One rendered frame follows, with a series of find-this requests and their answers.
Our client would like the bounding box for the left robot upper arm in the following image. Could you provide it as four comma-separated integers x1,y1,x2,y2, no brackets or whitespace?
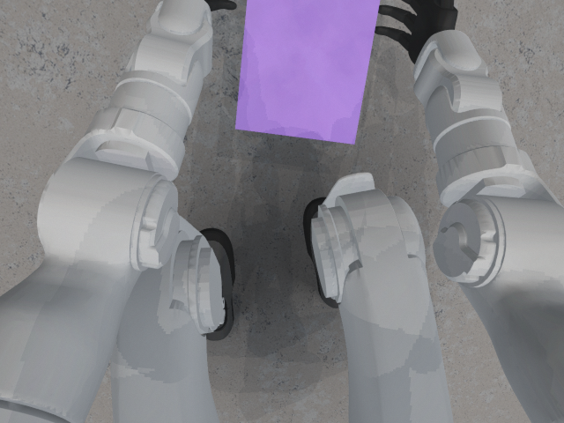
0,157,180,423

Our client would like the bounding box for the right robot upper arm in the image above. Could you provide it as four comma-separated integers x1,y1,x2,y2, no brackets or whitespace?
433,195,564,423

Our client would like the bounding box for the robot left forearm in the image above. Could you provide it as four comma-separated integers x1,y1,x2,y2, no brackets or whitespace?
37,0,213,244

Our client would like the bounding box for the robot right forearm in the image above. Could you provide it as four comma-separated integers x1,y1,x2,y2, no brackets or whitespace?
413,30,564,208

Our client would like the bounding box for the robot left foot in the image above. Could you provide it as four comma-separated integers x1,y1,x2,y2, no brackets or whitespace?
200,228,235,341

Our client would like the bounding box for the robot left thigh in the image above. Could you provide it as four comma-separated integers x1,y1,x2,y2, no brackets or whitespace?
110,231,221,423

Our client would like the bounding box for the carton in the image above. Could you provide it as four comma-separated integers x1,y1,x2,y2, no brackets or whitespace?
235,0,380,145

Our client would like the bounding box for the right robot hand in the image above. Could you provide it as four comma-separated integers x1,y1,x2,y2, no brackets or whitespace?
375,0,458,64

